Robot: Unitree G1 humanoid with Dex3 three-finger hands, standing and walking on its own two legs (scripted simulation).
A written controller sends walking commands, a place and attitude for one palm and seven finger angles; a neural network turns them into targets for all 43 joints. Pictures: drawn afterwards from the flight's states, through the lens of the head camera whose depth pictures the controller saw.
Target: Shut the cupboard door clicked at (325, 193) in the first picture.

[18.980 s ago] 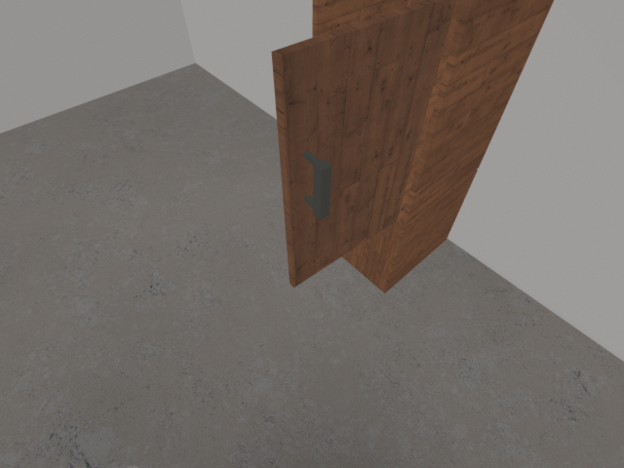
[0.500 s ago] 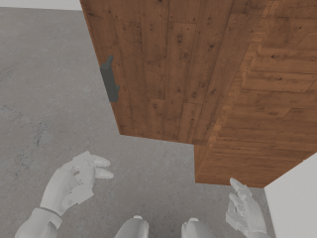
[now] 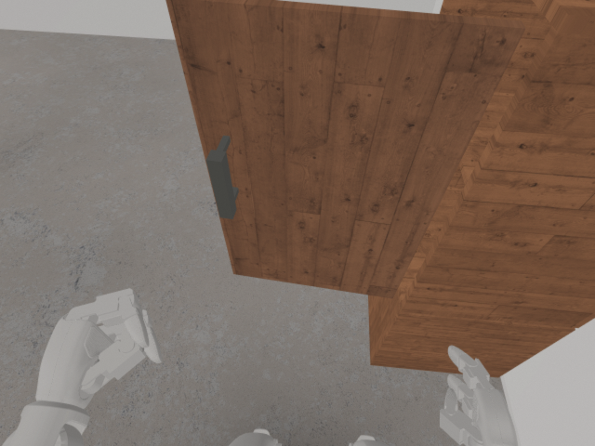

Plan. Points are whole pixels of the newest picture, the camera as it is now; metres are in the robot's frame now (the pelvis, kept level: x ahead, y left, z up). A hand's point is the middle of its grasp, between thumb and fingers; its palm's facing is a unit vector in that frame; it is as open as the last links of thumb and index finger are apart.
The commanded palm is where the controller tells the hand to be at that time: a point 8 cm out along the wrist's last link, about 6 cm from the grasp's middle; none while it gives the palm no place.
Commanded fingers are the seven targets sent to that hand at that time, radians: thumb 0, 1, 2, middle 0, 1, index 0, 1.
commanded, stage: raise the hand and make a fist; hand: left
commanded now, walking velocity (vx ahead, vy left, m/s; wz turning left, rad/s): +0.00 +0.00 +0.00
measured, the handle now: (226, 178) +0.48 +0.15 +0.08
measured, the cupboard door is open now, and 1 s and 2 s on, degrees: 86 86 86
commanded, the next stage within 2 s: bring the fist close to the handle in 0.68 s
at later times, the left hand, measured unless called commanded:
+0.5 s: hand (149, 343) +0.22 +0.19 +0.07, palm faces -0.11 -0.99 -0.02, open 3.1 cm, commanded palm +0.20 +0.25 +0.08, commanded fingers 0.00 0.90 0.90 -1.30 -1.50 -1.30 -1.50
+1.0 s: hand (157, 320) +0.24 +0.18 +0.08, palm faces -0.08 -1.00 -0.05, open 3.1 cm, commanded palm +0.23 +0.23 +0.08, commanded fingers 0.00 0.90 0.90 -1.30 -1.50 -1.30 -1.50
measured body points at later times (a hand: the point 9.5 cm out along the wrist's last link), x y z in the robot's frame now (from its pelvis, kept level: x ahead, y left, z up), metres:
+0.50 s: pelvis +0.00 +0.01 +0.01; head +0.04 +0.02 +0.46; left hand +0.22 +0.25 +0.07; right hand +0.17 -0.23 -0.05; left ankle +0.00 +0.08 -0.67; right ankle +0.02 -0.12 -0.67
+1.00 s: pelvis +0.00 +0.01 +0.01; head +0.04 +0.01 +0.46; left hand +0.24 +0.24 +0.09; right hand +0.18 -0.23 -0.06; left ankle +0.00 +0.08 -0.67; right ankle +0.02 -0.12 -0.67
